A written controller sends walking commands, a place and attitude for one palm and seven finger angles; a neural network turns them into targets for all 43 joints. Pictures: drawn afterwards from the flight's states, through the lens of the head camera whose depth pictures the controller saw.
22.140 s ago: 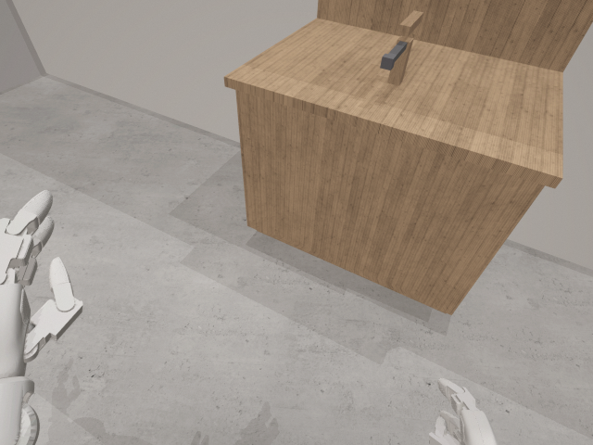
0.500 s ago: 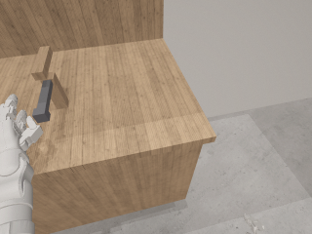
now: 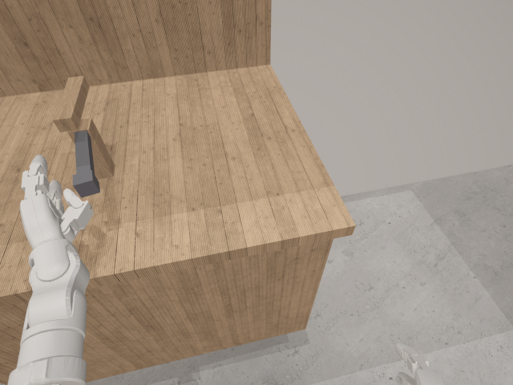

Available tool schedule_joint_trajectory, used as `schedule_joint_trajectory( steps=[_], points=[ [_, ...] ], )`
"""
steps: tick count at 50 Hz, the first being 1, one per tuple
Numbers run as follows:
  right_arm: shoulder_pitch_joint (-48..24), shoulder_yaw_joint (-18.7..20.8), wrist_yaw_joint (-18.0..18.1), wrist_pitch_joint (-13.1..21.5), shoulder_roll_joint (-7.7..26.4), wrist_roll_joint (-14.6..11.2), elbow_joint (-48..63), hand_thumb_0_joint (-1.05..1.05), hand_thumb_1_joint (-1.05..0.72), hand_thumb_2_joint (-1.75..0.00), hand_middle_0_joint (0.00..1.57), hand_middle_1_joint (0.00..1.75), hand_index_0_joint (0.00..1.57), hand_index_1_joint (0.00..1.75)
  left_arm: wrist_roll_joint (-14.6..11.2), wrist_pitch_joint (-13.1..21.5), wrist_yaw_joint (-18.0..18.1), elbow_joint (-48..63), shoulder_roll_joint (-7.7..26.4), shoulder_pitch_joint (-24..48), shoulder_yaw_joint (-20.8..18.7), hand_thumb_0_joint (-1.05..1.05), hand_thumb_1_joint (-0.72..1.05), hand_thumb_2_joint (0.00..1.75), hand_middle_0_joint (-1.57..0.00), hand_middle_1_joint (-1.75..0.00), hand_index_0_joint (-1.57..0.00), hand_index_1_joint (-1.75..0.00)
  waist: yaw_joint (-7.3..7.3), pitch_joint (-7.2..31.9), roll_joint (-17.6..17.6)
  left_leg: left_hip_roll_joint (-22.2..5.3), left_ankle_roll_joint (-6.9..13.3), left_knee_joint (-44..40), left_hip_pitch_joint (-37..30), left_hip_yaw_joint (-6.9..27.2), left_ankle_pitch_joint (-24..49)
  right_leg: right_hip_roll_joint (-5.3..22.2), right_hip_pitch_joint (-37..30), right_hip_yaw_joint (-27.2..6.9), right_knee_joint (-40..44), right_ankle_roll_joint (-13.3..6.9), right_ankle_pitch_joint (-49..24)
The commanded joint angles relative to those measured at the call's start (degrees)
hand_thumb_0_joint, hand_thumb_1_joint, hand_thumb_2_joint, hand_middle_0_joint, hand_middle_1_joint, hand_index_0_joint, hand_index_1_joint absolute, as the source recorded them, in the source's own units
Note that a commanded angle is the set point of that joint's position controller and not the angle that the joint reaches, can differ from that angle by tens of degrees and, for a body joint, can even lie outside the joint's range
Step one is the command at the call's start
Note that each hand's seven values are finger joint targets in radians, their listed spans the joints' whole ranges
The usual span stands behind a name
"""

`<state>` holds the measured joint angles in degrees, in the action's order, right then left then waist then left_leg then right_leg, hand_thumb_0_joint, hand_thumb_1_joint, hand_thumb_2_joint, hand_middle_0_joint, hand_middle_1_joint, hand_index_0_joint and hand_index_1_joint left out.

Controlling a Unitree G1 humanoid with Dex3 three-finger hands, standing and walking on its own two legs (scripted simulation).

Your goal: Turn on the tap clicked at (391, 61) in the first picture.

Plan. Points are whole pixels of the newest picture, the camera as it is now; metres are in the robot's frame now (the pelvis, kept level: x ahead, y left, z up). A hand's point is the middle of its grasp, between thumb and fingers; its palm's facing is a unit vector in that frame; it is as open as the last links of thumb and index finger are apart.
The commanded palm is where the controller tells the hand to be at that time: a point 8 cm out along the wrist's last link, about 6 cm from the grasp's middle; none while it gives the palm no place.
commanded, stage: push the lever round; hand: left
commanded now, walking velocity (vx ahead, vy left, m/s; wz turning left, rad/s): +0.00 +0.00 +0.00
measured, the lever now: (86, 183) +0.37 +0.29 +0.13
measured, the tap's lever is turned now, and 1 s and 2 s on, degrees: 11 31 44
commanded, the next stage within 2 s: none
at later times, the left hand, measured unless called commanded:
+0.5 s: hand (109, 200) +0.36 +0.26 +0.11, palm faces +0.66 -0.75 -0.06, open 7.7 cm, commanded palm +0.31 +0.28 +0.11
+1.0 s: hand (132, 189) +0.38 +0.23 +0.11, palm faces +0.74 -0.67 -0.06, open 7.7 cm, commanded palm +0.34 +0.24 +0.11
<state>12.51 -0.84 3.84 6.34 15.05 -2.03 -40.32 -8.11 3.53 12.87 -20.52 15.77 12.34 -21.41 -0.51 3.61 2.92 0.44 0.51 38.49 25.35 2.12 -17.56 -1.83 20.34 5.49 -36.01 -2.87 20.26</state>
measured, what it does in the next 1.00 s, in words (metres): stands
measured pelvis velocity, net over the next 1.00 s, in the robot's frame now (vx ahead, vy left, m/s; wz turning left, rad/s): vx -0.01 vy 0.00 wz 0.00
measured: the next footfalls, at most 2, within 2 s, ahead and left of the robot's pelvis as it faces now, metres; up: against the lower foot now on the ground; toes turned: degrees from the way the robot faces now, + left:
none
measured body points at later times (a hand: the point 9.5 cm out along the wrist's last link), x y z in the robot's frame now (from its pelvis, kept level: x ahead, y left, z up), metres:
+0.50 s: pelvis +0.00 +0.00 +0.00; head +0.01 -0.01 +0.45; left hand +0.32 +0.30 +0.11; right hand +0.15 -0.25 -0.11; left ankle +0.02 +0.11 -0.72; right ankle -0.02 -0.09 -0.72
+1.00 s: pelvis -0.01 +0.00 +0.00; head +0.00 -0.01 +0.45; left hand +0.34 +0.26 +0.11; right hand +0.14 -0.24 -0.12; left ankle +0.02 +0.11 -0.72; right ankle -0.02 -0.09 -0.72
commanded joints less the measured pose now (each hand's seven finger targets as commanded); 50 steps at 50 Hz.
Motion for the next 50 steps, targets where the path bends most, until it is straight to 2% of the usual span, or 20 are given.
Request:
schedule_joint_trajectory(
  steps=[1,3,4,8,10,13,18,19,23,25,28,31,33,35,38,40,43,46,48,50],
  points=[
    [-3.75,2.39,0.55,2.11,7.05,0.28,7.84,0.00,-0.90,-0.90,0.20,0.30,0.20,0.30,1.11,3.85,2.03,14.58,12.00,20.99,0.34,0.00,0.90,0.90,-0.15,-0.15,-0.15,-0.15,1.62,12.22,0.86,0.66,1.29,-3.98,-9.27,1.04,11.39,0.62,-1.07,-3.81,5.45,1.68,-15.82],
    [-3.92,2.35,0.67,1.63,7.24,0.34,7.39,0.00,-0.90,-0.90,0.20,0.30,0.20,0.30,1.89,3.23,3.36,13.75,13.60,21.15,-1.17,0.00,0.90,0.90,-0.15,-0.15,-0.15,-0.15,1.33,11.21,0.52,0.60,1.24,-4.37,-8.39,1.35,10.12,0.59,-1.03,-3.78,5.75,1.56,-14.15],
    [-4.04,2.30,0.60,1.54,6.96,0.39,7.81,0.00,-0.90,-0.90,0.20,0.30,0.20,0.30,1.85,3.07,3.83,14.18,11.37,22.17,0.58,0.00,0.90,0.90,-0.15,-0.15,-0.15,-0.15,1.68,11.77,0.06,0.68,1.30,-4.27,-8.64,1.19,10.12,0.69,-1.01,-3.80,5.69,1.69,-14.34],
    [-4.05,2.68,0.44,1.00,6.89,0.85,7.45,0.00,-0.90,-0.90,0.20,0.30,0.20,0.30,2.82,3.20,6.13,15.24,12.31,21.90,-0.91,0.00,0.90,0.90,-0.15,-0.15,-0.15,-0.15,0.99,14.51,0.64,0.68,1.15,-3.68,-9.73,1.08,12.73,0.64,-2.53,-3.79,5.07,1.51,-16.81],
    [-4.29,2.62,0.10,0.90,6.54,0.91,7.74,0.00,-0.90,-0.90,0.20,0.30,0.20,0.30,2.89,3.19,7.07,15.30,8.68,21.72,1.96,0.00,0.90,0.90,-0.15,-0.15,-0.15,-0.15,1.35,14.53,-0.30,0.60,1.03,-3.66,-9.78,1.20,12.56,0.59,-2.06,-3.45,4.93,1.59,-16.58],
    [-4.53,2.78,0.14,0.54,6.72,1.20,7.14,0.00,-0.90,-0.90,0.20,0.30,0.20,0.30,3.80,3.10,8.96,14.71,10.05,22.74,0.55,0.00,0.90,0.90,-0.15,-0.15,-0.15,-0.15,1.32,13.58,-0.32,0.59,1.12,-3.63,-9.20,1.18,11.82,0.60,-1.74,-3.65,5.17,1.58,-15.87],
    [-4.70,3.07,-0.19,-0.25,6.56,1.47,7.38,0.00,-0.90,-0.90,0.20,0.30,0.20,0.30,4.69,2.38,11.28,16.10,8.89,21.60,0.77,0.00,0.90,0.90,-0.15,-0.15,-0.15,-0.15,0.56,15.63,-0.01,0.65,0.89,-3.24,-9.63,0.90,14.91,0.74,-3.64,-3.59,4.51,1.43,-19.12],
    [-4.89,3.07,-0.40,-0.37,6.27,1.46,7.76,0.00,-0.90,-0.90,0.20,0.30,0.20,0.30,4.77,2.23,11.62,16.68,6.64,21.87,2.70,0.00,0.90,0.90,-0.15,-0.15,-0.15,-0.15,0.96,15.85,0.27,0.58,0.84,-3.11,-10.05,0.65,15.69,0.90,-3.58,-3.52,4.35,1.52,-20.00],
    [-5.34,3.21,-0.30,-0.99,6.42,1.59,7.30,0.00,-0.90,-0.90,0.20,0.30,0.20,0.30,5.27,1.36,13.55,15.56,7.01,22.07,1.77,0.00,0.90,0.90,-0.15,-0.15,-0.15,-0.15,0.96,13.82,-1.15,0.56,0.94,-3.43,-8.80,0.76,13.65,0.71,-2.94,-3.53,5.06,1.55,-17.79],
    [-5.79,2.99,-0.35,-1.15,6.11,1.52,7.48,0.00,-0.90,-0.90,0.20,0.30,0.20,0.30,5.44,0.98,14.25,15.06,4.70,24.41,4.16,0.00,0.90,0.90,-0.15,-0.15,-0.15,-0.15,1.62,13.22,-1.70,0.56,0.98,-3.47,-8.56,0.67,12.42,0.94,-2.21,-3.64,5.39,1.68,-16.80],
    [-5.99,3.12,-0.17,-1.55,6.12,1.68,6.92,0.00,-0.90,-0.90,0.20,0.30,0.20,0.30,6.40,0.74,15.86,15.30,5.67,26.35,3.35,0.00,0.90,0.90,-0.15,-0.15,-0.15,-0.15,1.35,13.53,0.40,0.56,0.75,-3.86,-8.97,1.01,11.92,0.81,-1.90,-3.69,5.40,1.31,-15.18],
    [-6.24,3.08,-0.40,-1.51,5.82,1.95,6.76,0.00,-0.90,-0.90,0.20,0.30,0.20,0.30,7.04,0.50,17.43,14.71,1.61,28.60,7.16,0.00,0.90,0.90,-0.15,-0.15,-0.15,-0.15,2.32,13.79,0.18,0.47,0.65,-3.63,-9.69,1.27,11.44,0.81,-0.64,-3.40,5.40,1.30,-14.12],
    [-6.14,3.20,-0.23,-1.84,6.05,2.09,6.03,0.00,-0.90,-0.90,0.20,0.30,0.20,0.30,7.58,0.39,18.92,13.51,3.66,30.27,4.94,0.00,0.90,0.90,-0.15,-0.15,-0.15,-0.15,2.09,13.61,-0.90,0.32,0.51,-4.12,-9.20,1.74,10.21,0.66,-0.58,-3.33,5.58,1.22,-12.47],
    [-6.37,3.18,-0.50,-1.88,5.67,2.17,6.18,0.00,-0.90,-0.90,0.20,0.30,0.20,0.30,8.03,0.45,19.90,13.42,0.57,32.70,7.81,0.00,0.90,0.90,-0.15,-0.15,-0.15,-0.15,2.61,14.65,-1.38,0.28,0.41,-3.95,-9.84,1.81,10.61,0.79,-0.44,-3.14,5.33,1.15,-12.69],
    [-5.73,3.58,-0.74,-2.28,5.76,2.75,5.48,0.00,-0.90,-0.90,0.20,0.30,0.20,0.30,8.91,-0.02,21.95,11.67,2.31,31.27,4.99,0.00,0.90,0.90,-0.15,-0.15,-0.15,-0.15,1.63,16.31,-1.16,0.30,0.12,-3.66,-9.78,1.86,12.24,0.57,-1.18,-2.90,4.88,1.00,-13.67],
    [-6.30,3.43,-1.14,-2.41,5.21,2.82,5.91,0.00,-0.90,-0.90,0.20,0.30,0.20,0.30,9.23,-0.01,22.62,12.33,-1.51,34.28,8.65,0.00,0.90,0.90,-0.15,-0.15,-0.15,-0.15,2.37,16.62,-0.45,0.26,0.06,-3.21,-10.36,1.56,13.07,0.84,-0.71,-2.92,4.60,1.06,-14.47],
    [-5.98,3.71,-1.25,-2.98,5.42,3.09,5.28,0.00,-0.90,-0.90,0.20,0.30,0.20,0.30,9.84,-0.54,24.46,10.09,1.48,34.35,4.88,0.00,0.90,0.90,-0.15,-0.15,-0.15,-0.15,1.61,16.31,-1.63,0.20,-0.06,-3.53,-8.95,1.54,12.42,0.71,-1.37,-2.81,4.79,0.95,-13.78],
    [-6.31,3.60,-1.82,-2.97,4.81,3.29,5.46,0.00,-0.90,-0.90,0.20,0.30,0.20,0.30,10.51,-0.54,25.55,9.75,-2.79,37.03,8.88,0.00,0.90,0.90,-0.15,-0.15,-0.15,-0.15,2.38,16.24,-0.70,0.12,-0.11,-2.98,-9.68,1.27,13.44,0.84,-0.46,-2.68,4.54,0.91,-14.49],
    [-5.87,3.94,-1.86,-3.14,5.08,3.60,4.90,0.00,-0.90,-0.90,0.20,0.30,0.20,0.30,10.90,-0.48,26.72,9.04,-0.06,36.03,5.54,0.00,0.90,0.90,-0.15,-0.15,-0.15,-0.15,1.56,17.06,-0.64,0.21,-0.21,-3.11,-9.15,1.40,13.24,0.65,-1.05,-2.74,4.54,0.82,-14.03],
    [-6.22,3.83,-2.21,-3.15,4.79,3.61,5.23,0.00,-0.90,-0.90,0.20,0.30,0.20,0.30,11.07,-0.29,27.26,9.08,-2.50,38.77,8.02,0.00,0.90,0.90,-0.15,-0.15,-0.15,-0.15,2.47,17.03,-1.66,0.02,-0.20,-2.87,-9.10,1.36,13.07,0.88,-0.58,-2.52,4.36,0.90,-13.86]
  ],
)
